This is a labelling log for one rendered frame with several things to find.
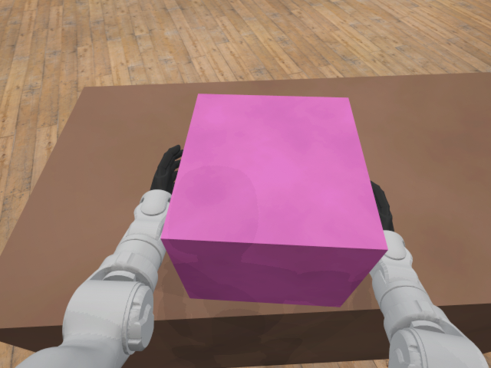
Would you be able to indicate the robot left hand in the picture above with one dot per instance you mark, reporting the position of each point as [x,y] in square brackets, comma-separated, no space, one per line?
[165,175]

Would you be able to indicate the robot left forearm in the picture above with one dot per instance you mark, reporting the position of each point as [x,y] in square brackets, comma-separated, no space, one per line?
[140,252]

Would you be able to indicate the left robot upper arm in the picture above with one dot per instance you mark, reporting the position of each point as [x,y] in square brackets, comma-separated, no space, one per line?
[107,321]

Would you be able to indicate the robot right hand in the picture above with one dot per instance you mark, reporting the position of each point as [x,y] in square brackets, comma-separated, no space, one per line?
[383,207]

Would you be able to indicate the carton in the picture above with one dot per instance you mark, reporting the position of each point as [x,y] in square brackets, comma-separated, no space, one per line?
[272,202]

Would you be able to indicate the right robot upper arm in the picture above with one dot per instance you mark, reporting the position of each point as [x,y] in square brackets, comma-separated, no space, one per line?
[416,348]

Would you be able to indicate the pedestal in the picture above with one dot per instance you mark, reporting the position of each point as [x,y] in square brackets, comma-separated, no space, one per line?
[426,141]

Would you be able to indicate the robot right forearm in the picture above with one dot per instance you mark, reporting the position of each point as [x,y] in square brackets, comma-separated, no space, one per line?
[401,297]

